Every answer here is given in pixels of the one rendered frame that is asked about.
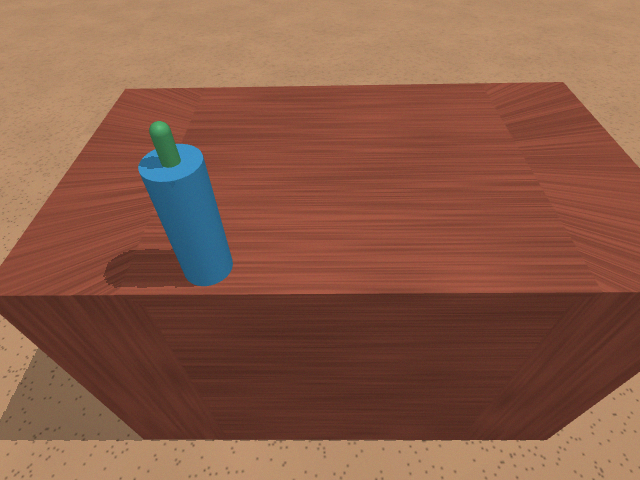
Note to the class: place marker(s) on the bottle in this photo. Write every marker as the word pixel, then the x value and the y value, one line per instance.
pixel 177 181

